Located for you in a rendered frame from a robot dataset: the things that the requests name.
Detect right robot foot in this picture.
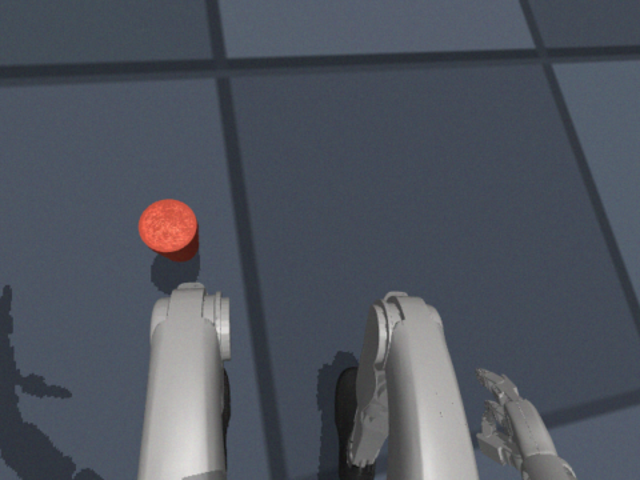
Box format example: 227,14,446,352
335,367,375,480

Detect cup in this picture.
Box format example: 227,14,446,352
138,199,199,262

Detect right robot hand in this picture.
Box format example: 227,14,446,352
475,368,558,471

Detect right robot arm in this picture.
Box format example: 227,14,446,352
521,454,578,480

